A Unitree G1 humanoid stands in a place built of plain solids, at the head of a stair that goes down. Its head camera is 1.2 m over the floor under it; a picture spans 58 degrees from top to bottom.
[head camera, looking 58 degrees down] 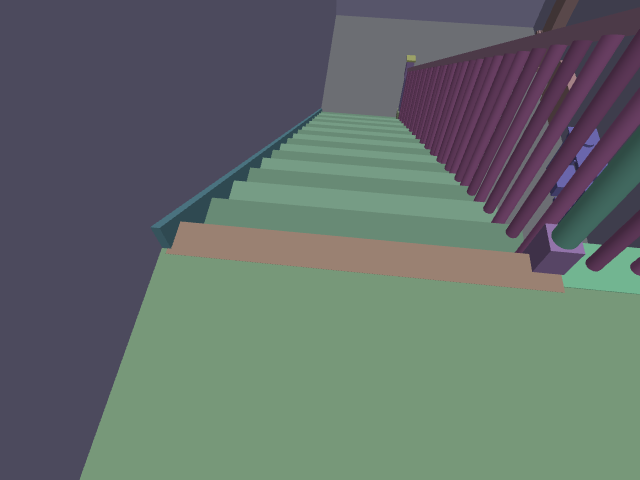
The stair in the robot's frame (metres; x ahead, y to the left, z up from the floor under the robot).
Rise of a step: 0.20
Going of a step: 0.26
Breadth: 1.23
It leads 6 degrees to the right of straight ahead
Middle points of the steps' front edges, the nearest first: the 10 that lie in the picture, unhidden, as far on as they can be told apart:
0.76 -0.10 0.00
1.01 -0.17 -0.20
1.27 -0.20 -0.40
1.53 -0.23 -0.60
1.78 -0.26 -0.80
2.04 -0.29 -1.00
2.30 -0.32 -1.20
2.56 -0.34 -1.40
2.81 -0.37 -1.60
3.07 -0.40 -1.80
